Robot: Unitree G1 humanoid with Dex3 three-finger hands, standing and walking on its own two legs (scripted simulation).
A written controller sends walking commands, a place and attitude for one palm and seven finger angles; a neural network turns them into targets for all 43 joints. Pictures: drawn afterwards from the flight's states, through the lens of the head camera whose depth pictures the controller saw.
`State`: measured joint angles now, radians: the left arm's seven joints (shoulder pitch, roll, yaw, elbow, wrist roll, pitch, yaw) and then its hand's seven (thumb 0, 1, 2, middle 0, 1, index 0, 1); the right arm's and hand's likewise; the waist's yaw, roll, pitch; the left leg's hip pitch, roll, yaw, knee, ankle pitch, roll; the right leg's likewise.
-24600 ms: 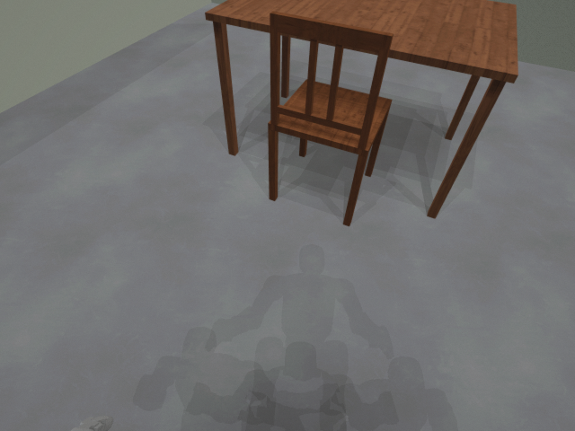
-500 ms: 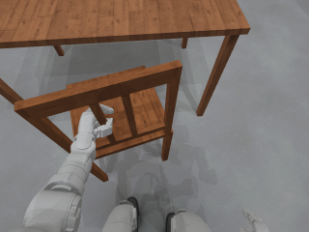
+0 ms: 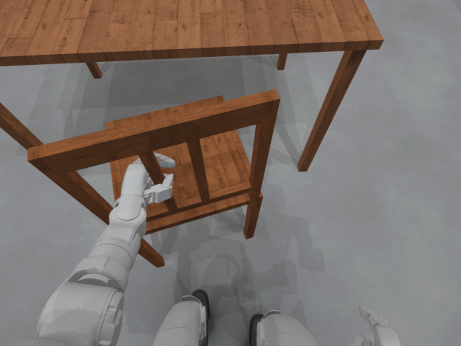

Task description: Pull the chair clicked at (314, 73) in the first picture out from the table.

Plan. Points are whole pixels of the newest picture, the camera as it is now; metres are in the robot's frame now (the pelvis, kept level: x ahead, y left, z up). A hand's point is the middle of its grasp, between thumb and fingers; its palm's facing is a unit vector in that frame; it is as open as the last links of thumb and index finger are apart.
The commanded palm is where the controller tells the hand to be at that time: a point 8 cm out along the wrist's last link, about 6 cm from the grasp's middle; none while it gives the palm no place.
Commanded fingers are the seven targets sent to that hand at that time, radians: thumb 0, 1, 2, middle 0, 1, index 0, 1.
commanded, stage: step backward, pulling the chair out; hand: left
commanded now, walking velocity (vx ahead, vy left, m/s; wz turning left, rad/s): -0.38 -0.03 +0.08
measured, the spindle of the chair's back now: (161, 183) +0.42 +0.15 -0.09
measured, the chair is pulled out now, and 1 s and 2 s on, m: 0.14 0.16 0.20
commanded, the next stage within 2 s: none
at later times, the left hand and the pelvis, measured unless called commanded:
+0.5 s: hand (163, 194) +0.38 +0.14 -0.05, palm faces +0.04 -0.98 -0.22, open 5.5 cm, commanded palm +0.38 +0.19 -0.05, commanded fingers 0.00 0.90 0.90 -0.50 -1.45 -0.50 -1.45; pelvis -0.01 -0.01 +0.00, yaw +2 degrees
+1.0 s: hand (162, 197) +0.37 +0.14 -0.05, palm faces +0.01 -0.98 -0.21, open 5.4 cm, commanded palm +0.38 +0.19 -0.04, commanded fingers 0.00 0.90 0.90 -0.50 -1.45 -0.50 -1.45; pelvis +0.00 +0.00 +0.00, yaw +2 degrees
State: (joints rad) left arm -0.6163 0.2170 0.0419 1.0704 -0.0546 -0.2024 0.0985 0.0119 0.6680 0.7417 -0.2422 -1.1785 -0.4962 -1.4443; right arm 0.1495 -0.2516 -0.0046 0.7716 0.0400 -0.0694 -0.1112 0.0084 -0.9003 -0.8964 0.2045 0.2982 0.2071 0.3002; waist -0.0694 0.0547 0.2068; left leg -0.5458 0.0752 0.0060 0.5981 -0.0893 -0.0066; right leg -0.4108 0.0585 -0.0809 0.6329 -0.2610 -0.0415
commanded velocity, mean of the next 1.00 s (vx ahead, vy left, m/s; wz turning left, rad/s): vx -0.38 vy -0.02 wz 0.05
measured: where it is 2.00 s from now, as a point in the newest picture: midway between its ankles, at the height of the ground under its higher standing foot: outside the picture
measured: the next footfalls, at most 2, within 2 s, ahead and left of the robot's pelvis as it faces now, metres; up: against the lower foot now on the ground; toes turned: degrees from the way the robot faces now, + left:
none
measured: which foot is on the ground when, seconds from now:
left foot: down 0.00-1.00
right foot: down 0.00-1.00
